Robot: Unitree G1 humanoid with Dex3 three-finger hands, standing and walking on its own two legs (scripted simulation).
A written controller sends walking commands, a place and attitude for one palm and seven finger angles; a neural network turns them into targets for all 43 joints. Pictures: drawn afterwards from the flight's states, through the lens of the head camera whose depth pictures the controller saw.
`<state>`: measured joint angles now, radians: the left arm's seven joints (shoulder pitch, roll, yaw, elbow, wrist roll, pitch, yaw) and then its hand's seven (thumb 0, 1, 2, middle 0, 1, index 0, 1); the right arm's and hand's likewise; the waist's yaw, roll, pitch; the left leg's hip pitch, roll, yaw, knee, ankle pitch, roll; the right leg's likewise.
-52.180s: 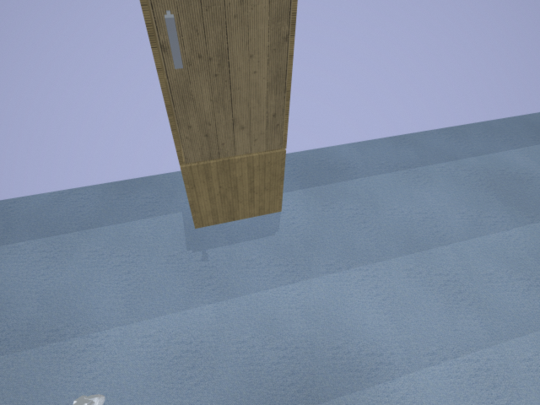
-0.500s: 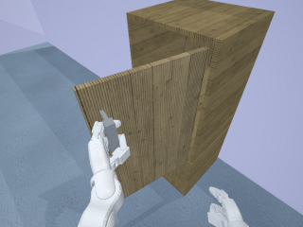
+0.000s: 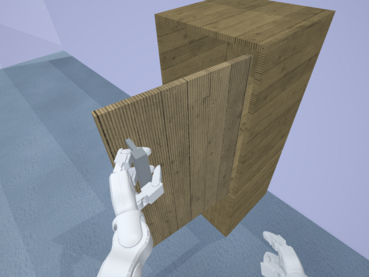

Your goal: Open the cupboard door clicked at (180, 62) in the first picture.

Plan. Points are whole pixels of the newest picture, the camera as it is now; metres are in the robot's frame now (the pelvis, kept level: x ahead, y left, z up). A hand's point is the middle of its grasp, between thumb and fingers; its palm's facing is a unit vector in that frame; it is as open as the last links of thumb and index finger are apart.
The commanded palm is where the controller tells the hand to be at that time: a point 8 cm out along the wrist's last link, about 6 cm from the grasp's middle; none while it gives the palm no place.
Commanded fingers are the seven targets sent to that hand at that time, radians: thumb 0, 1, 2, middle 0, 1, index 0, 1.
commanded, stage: open thumb and fingers to let go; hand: left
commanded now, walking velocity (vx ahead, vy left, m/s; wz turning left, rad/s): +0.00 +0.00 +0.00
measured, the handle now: (139, 168) +0.30 +0.13 +0.12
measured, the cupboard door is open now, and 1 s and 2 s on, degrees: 82 85 84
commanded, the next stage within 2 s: slide the hand sideways off the handle in 0.60 s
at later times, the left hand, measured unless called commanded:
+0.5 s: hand (149, 178) +0.27 +0.10 +0.12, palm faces +0.34 -0.94 +0.00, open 14.6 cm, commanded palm +0.22 +0.12 +0.12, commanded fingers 0.00 -0.50 0.30 -0.17 -0.45 -0.17 -0.45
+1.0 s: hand (151, 201) +0.23 +0.08 +0.12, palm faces -0.10 -0.99 +0.02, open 16.2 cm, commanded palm +0.20 +0.13 +0.12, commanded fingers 0.00 -0.50 0.30 -0.15 -0.30 -0.15 -0.30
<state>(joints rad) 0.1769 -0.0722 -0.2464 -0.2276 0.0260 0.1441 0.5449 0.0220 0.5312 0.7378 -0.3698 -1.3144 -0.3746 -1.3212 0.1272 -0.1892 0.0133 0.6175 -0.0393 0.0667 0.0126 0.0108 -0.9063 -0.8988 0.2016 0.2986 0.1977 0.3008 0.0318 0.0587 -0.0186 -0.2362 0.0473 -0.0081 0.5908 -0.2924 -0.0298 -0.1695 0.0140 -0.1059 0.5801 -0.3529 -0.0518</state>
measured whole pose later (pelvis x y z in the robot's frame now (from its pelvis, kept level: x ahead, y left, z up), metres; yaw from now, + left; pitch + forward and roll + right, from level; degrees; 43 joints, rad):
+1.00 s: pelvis -0.02 +0.04 +0.00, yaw -1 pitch -4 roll +0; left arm 0.20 0.04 -0.28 -0.26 -0.06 0.09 0.11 -0.01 -0.50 0.30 -0.17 -0.35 -0.16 -0.36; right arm 0.19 -0.20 0.05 0.53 0.01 0.03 -0.01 0.01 -0.91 -0.90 0.20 0.30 0.20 0.30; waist 0.03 0.05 0.00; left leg -0.28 0.01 0.02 0.63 -0.29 0.01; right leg -0.21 -0.03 -0.08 0.62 -0.34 0.00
